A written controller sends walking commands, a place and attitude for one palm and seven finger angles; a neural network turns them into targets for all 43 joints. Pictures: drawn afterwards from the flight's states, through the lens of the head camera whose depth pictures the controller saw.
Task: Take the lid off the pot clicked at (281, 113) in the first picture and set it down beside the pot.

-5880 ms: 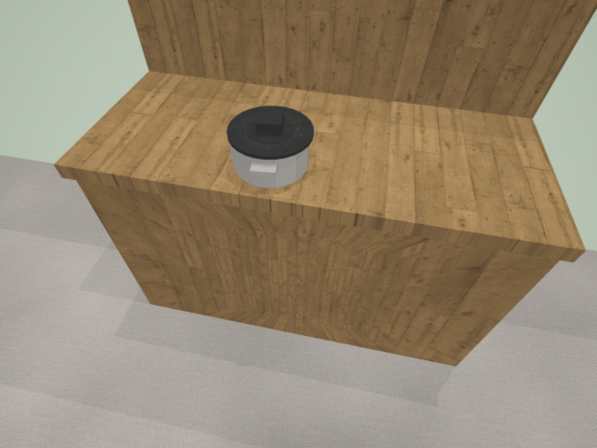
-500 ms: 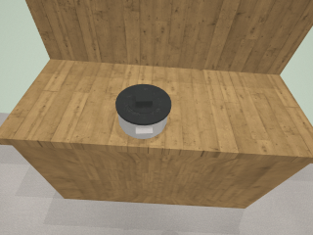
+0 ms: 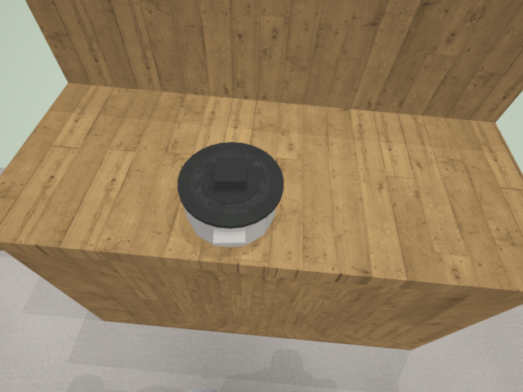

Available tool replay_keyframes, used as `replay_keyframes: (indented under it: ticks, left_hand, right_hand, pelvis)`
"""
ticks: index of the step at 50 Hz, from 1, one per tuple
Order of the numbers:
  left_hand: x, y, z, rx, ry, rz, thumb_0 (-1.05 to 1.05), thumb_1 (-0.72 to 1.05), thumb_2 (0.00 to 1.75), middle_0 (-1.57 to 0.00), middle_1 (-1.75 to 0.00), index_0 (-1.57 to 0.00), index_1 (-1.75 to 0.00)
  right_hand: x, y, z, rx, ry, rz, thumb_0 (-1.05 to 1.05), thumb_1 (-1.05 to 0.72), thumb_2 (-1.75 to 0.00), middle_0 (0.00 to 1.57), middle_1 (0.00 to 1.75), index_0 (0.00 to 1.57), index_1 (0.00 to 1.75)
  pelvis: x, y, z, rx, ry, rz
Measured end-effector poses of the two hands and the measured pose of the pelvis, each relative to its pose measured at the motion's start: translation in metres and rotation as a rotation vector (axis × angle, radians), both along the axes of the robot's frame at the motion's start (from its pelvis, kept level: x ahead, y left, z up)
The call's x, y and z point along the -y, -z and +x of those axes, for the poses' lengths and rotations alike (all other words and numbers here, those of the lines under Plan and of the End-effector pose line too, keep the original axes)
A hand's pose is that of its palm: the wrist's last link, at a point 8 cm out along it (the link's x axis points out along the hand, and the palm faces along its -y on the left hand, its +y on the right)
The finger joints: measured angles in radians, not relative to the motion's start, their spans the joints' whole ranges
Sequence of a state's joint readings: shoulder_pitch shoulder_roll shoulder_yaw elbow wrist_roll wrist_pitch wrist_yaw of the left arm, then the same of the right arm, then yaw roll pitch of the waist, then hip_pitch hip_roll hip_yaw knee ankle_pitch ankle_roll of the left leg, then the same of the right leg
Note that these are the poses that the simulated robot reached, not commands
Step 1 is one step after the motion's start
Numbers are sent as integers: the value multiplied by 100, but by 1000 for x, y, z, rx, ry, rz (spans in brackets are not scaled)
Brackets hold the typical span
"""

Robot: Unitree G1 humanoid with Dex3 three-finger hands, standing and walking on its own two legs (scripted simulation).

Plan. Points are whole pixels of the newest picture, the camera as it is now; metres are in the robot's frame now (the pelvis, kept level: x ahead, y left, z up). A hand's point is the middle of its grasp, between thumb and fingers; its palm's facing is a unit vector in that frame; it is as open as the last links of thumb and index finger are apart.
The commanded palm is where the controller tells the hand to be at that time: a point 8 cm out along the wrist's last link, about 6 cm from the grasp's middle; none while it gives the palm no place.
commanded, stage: come to a stop and stand still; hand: left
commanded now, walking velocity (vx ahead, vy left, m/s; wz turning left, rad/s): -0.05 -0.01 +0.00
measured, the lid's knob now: (230, 172) +0.44 +0.09 +0.05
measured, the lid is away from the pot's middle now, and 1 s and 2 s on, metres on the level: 0.00 0.00 0.00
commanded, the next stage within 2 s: look again from close up in 0.90 s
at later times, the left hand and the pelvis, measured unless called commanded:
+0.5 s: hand out of the picture -0.01 +0.21 -0.18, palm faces +0.03 -0.99 -0.16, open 7.3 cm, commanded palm none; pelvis -0.02 +0.04 +0.00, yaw +0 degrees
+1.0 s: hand out of the picture -0.09 +0.20 -0.18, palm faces +0.04 -0.99 -0.13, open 7.3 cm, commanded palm none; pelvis -0.03 +0.06 +0.00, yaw +0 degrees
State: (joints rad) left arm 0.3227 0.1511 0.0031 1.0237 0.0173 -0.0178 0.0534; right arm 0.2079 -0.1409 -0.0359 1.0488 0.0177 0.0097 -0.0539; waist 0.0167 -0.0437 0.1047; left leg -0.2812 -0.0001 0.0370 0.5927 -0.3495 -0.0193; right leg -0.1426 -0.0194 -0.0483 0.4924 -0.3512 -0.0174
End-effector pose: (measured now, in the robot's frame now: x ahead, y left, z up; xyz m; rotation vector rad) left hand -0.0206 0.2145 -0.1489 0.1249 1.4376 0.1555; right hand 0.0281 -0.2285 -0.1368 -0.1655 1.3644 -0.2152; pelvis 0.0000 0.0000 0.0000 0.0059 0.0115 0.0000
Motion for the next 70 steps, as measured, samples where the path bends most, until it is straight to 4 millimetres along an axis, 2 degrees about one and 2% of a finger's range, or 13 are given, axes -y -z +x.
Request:
replay_keyframes:
  ticks: [4, 8, 12, 16, 21, 29, 37, 43, 50, 59, 65, 70]
  left_hand:
    - [-12, 9, 8, -4, 12, -9, 0, 91, 90, -20, -30, -20, -30]
    - [-22, 7, 27, 60, 12, -8, 0, 91, 90, -20, -30, -20, -30]
    - [-29, 3, 39, 129, 21, -6, 0, 91, 90, -20, -30, -20, -30]
    - [-37, 0, 39, 158, 27, -5, 0, 92, 90, -20, -30, -20, -30]
    - [-44, 0, 24, 144, 26, -12, 0, 92, 90, -20, -30, -20, -30]
    - [-49, 3, -22, 39, 9, -27, 0, 91, 90, -20, -30, -20, -30]
    - [-48, 2, -60, -59, -8, -44, 0, 91, 90, -19, -30, -20, -30]
    - [-45, 1, -72, -83, -15, -50, 0, 91, 90, -19, -30, -20, -30]
    - [-40, 1, -72, -80, -18, -56, 0, 91, 90, -19, -30, -20, -30]
    - [-51, 7, -50, 22, -3, -10, 0, 91, 90, -20, -30, -20, -30]
    - [-57, 11, -33, 110, 9, 1, 0, 91, 90, -20, -30, -20, -30]
    - [-58, 11, -29, 148, 13, -2, 0, 91, 90, -20, -30, -20, -30]
  right_hand:
    - [-7, -2, 21, 76, -5, -9, 2, -93, -90, 20, 30, 20, 30]
    - [-20, -10, 31, 116, -33, -4, 1, -92, -90, 20, 30, 20, 30]
    - [-31, -13, 33, 141, -52, 7, 1, -92, -90, 20, 30, 20, 30]
    - [-38, -15, 27, 154, -57, 12, 0, -93, -90, 20, 30, 20, 30]
    - [-39, -16, 10, 136, -57, 3, -1, -94, -90, 20, 30, 20, 30]
    - [-42, -15, -30, 46, -43, -8, 0, -93, -90, 20, 30, 20, 30]
    - [-58, -10, -62, -27, -18, 15, 1, -92, -90, 20, 30, 20, 30]
    - [-69, -6, -75, -52, -5, 39, 2, -93, -90, 20, 30, 20, 30]
    - [-76, -3, -81, -64, 7, 57, 2, -93, -90, 20, 30, 20, 30]
    - [-59, 4, -67, 13, -23, 29, 3, -93, -90, 20, 30, 20, 30]
    - [-46, -3, -45, 105, -41, -1, 2, -93, -90, 20, 30, 20, 30]
    - [-44, -10, -31, 160, -63, -10, 1, -92, -90, 20, 30, 20, 30]
  pelvis:
    - [-8, 4, 2, 22, 14, 0]
    - [-14, 0, 1, 26, 11, -11]
    - [-20, -3, -6, 29, 8, -18]
    - [-27, -4, -13, 35, 6, -21]
    - [-35, -4, -19, 36, 4, -22]
    - [-45, -4, -25, 32, 2, -23]
    - [-52, -4, -27, 33, 2, -24]
    - [-55, -4, -28, 33, 2, -22]
    - [-56, -3, -28, 27, 4, -19]
    - [-54, 5, -39, 43, -18, -36]
    - [-51, 7, -47, 53, -15, -37]
    - [-49, 6, -52, 51, -12, -39]
